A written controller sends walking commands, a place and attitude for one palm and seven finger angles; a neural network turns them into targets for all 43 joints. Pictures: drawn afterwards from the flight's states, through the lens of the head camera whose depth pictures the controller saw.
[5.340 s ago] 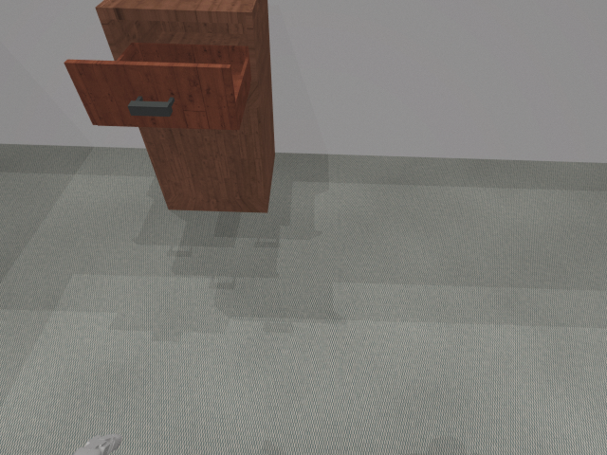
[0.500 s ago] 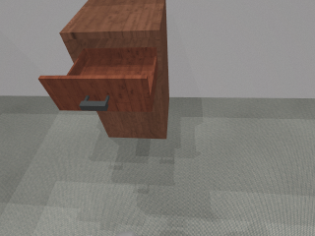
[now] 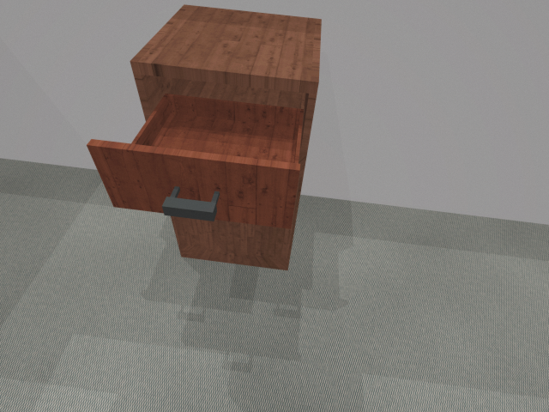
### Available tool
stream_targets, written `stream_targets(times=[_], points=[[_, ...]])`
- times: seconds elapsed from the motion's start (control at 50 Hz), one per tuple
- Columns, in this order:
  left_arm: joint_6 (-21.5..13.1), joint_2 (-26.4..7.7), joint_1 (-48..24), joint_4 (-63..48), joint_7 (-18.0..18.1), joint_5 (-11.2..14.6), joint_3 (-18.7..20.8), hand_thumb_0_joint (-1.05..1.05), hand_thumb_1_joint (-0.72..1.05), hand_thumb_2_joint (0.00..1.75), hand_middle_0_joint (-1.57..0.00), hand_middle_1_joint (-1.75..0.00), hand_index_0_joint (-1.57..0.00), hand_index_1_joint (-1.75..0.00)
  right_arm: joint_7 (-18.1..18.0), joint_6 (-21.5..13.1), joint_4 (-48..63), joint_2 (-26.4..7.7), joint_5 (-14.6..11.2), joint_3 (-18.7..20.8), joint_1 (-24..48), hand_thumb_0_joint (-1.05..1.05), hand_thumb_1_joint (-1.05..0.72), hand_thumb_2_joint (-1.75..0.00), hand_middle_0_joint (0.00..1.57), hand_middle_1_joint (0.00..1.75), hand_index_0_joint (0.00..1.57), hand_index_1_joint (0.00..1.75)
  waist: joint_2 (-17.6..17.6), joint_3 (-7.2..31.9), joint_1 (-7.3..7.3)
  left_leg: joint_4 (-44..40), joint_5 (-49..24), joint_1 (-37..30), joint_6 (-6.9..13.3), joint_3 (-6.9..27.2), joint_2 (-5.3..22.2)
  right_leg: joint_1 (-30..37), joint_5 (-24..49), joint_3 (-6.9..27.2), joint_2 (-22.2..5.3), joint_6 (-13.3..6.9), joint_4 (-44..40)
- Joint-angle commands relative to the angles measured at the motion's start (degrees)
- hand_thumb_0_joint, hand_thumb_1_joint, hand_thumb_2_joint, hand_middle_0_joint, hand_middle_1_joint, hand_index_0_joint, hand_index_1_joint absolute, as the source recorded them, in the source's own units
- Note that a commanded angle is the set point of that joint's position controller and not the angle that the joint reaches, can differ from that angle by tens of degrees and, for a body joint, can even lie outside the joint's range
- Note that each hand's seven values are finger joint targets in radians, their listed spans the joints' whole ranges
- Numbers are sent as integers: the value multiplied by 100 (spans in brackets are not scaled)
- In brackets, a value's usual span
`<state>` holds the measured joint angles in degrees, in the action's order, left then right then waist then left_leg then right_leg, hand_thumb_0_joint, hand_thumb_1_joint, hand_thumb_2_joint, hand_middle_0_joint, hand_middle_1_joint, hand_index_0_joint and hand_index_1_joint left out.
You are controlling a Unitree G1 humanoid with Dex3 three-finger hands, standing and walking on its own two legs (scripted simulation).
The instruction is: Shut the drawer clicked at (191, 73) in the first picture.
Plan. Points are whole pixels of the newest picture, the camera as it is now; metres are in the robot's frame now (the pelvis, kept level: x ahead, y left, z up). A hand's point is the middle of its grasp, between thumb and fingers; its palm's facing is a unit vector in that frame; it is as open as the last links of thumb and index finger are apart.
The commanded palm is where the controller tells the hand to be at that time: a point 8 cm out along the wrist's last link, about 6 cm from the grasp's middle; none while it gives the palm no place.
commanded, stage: take the last steps up to it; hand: left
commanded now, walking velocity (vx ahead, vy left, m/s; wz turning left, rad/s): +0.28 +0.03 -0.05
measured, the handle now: (193, 201) +0.50 +0.22 -0.03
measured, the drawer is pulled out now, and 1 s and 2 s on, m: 0.29 0.29 0.29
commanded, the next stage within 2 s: come to a stop and stand still in 0.38 s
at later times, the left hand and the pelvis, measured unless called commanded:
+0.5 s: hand (216, 329) +0.29 +0.13 -0.16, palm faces -0.07 -0.98 -0.19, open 7.4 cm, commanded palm none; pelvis +0.16 -0.02 -0.01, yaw -1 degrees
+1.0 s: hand (154, 379) +0.20 +0.23 -0.18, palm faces +0.10 -0.96 -0.25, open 7.4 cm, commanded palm none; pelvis +0.16 +0.02 +0.00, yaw +1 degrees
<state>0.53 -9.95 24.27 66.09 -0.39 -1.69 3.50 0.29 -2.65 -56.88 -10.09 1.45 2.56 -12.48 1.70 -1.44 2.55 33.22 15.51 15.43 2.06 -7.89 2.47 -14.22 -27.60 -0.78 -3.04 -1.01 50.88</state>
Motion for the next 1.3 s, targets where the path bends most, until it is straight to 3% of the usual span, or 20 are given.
stream_targets(times=[0.0, 0.1, 0.34, 0.38, 0.42, 0.44, 0.46, 0.48, 0.54, 0.6, 0.76, 0.86, 0.92, 0.94, 0.98, 1.0, 1.04, 1.1, 1.22, 1.28], points=[[-220, -266, -660, -613, -28, -11, 46, 0, 90, 90, -20, -30, -20, -30, -142, -58, -35, -620, -35, 62, -828, 0, -90, -90, 20, 30, 20, 30, -589, -745, -375, -2635, 1037, -312, 517, 1983, 1585, -2004, 814, 52, -366, -31, 1668], [-111, -165, -445, -580, -15, 1, 64, 0, 90, 90, -20, -30, -20, -30, -184, -206, -259, -410, -94, 25, -1014, 0, -90, -90, 20, 30, 20, 30, -632, -456, -148, -2588, -854, -735, 558, 1071, 1235, -2094, 1571, -18, -394, 189, 1393], [-188, -40, -2079, -1202, 6, 38, -30, 0, 90, 90, -20, -30, -20, -30, -220, -138, -892, -309, 16, 14, -1960, 0, -90, -90, 20, 30, 20, 30, -783, -692, -563, -1876, -2964, -1428, 755, 770, 1324, -1707, 1264, -538, -150, 66, -1069], [-227, -44, -1855, -1138, 16, 41, -23, 0, 90, 90, -20, -30, -20, -30, -233, -114, -916, -339, 9, 14, -1883, 0, -90, -90, 20, 30, 20, 30, -820, -593, -424, -1477, -3356, -1279, 643, 635, 1275, -1029, 1356, -655, 9, -12, -1506], [-319, -275, -869, -814, 37, 18, 37, 0, 90, 90, -20, -30, -20, -30, -213, -115, -924, -352, -59, 20, -1802, 0, -90, -90, 20, 30, 20, 30, -537, -29, 13, -368, -3264, -896, 334, 342, 945, 573, 2094, -725, 150, -64, -2253], [-405, -699, -217, -640, 96, -4, 129, 0, 90, 90, -20, -30, -20, -30, -170, -131, -845, -226, -111, 2, -1830, 0, -90, -90, 20, 30, 20, 30, 258, 529, 264, 778, -2230, 110, 91, 235, 673, 1962, 2771, 187, -610, -354, -2332], [-452, -1217, 341, -510, 148, 28, 260, 0, 90, 90, -20, -30, -20, -30, -161, -137, -696, 39, -152, -34, -2031, 0, -90, -90, 20, 30, 20, 30, 1402, 1163, 277, 2444, 1364, 1250, -246, -129, -134, 2976, 4407, 2124, -2261, -1041, -2778], [-425, -1207, 294, -523, 174, 135, 198, 0, 90, 90, -20, -30, -20, -30, -224, -48, -650, -184, -149, -10, -1783, 0, -90, -90, 20, 30, 20, 30, 620, 1106, 252, 3155, 1981, 1057, -245, 544, 18, 2296, 5577, 1996, -2470, -1326, -2980], [-352, -673, -968, -781, 299, 107, 34, 0, 90, 90, -20, -30, -20, -30, -255, 186, -716, 92, -163, -10, -1431, 0, -90, -90, 20, 30, 20, 30, -65, 267, -161, 3050, 1302, 759, -381, 844, 342, 659, 6549, 834, -1969, -1090, -2959], [-257, -623, -1208, -838, 349, 64, 37, 0, 90, 90, -20, -30, -20, -30, -224, 495, -638, 146, -151, 48, -1346, 0, -90, -90, 20, 30, 20, 30, 142, 112, -351, 2731, 994, 568, -499, 780, 234, -30, 5953, 167, -1725, -917, -3107], [-72, -888, -1417, -1163, 345, 13, 170, 0, 90, 90, -20, -30, -20, -30, -126, 675, -49, -304, -55, 223, -576, 0, -90, -90, 20, 30, 20, 30, 908, 336, -306, 2906, 567, 1035, -651, 849, -3, 118, 4819, 70, -1552, -919, -3110], [-6, -1085, -1208, -1189, 285, -58, 211, 0, 90, 90, -20, -30, -20, -30, -91, 491, 213, -332, -100, 151, -28, 0, -90, -90, 20, 30, 20, 30, 1042, 436, -86, 1266, 849, 504, -550, 579, -81, 364, 3843, 371, -1452, -944, -3021], [37, -1156, -1255, -1112, 259, -7, 209, 0, 90, 90, -20, -30, -20, -30, -104, 393, 126, -366, -102, 126, -331, 0, -90, -90, 20, 30, 20, 30, 929, 555, -274, -350, -33, -474, -489, 409, -153, 86, 3029, 345, -1301, -622, -2710], [59, -1030, -1202, -1103, 247, 26, 172, 0, 90, 90, -20, -30, -20, -30, -98, 339, 45, -460, -108, 127, -475, 0, -90, -90, 20, 30, 20, 30, 506, 606, -325, -1052, -558, -1030, -457, 509, -31, -219, 2445, 253, -1065, -397, -2351], [147, -451, -1010, -1190, 238, 97, 34, 0, 90, 90, -20, -30, -20, -30, -133, 306, 268, -1226, -19, 222, -221, 0, -90, -90, 20, 30, 20, 30, -1966, 225, -268, -1961, -1914, -429, 166, 2370, 1755, -1055, -279, -392, 31, 208, -829], [180, -562, -1128, -1149, 266, 73, 45, 0, 90, 90, -20, -30, -20, -30, -150, 356, 361, -1149, 16, 149, 148, 0, -90, -90, 20, 30, 20, 30, -1507, 12, -238, -2035, -1647, 349, 550, 2236, 1837, -677, -358, 82, 1, 152, -172], [238, -617, -987, -974, 242, 42, 75, 0, 90, 90, -20, -30, -20, -30, -259, 306, 337, -905, 11, 73, 470, 0, -90, -90, 20, 30, 20, 30, -1635, -212, -53, -2053, -1808, 359, 464, 1781, 1348, -796, 81, 327, 87, 151, 435], [180, -596, -626, -697, 228, 48, 66, 0, 90, 90, -20, -30, -20, -30, -287, 270, 230, -691, -53, -6, 364, 0, -90, -90, 20, 30, 20, 30, -1104, -53, -6, -1862, -1911, -316, 428, 1262, 937, -1029, 574, 355, 173, 224, 839], [113, -372, -877, -655, 253, 71, -105, 0, 90, 90, -20, -30, -20, -30, -318, 228, -159, -636, -70, 40, -296, 0, -90, -90, 20, 30, 20, 30, -934, 303, -331, -1725, -2599, -1384, 727, 1631, 1158, -669, 64, 96, 15, 309, -849], [77, -283, -664, -492, 261, 96, -147, 0, 90, 90, -20, -30, -20, -30, -300, 223, -336, -663, -77, 58, -425, 0, -90, -90, 20, 30, 20, 30, -905, 329, -298, -1642, -2657, -1359, 680, 1690, 1092, -105, 423, -28, 67, 242, -1933]])
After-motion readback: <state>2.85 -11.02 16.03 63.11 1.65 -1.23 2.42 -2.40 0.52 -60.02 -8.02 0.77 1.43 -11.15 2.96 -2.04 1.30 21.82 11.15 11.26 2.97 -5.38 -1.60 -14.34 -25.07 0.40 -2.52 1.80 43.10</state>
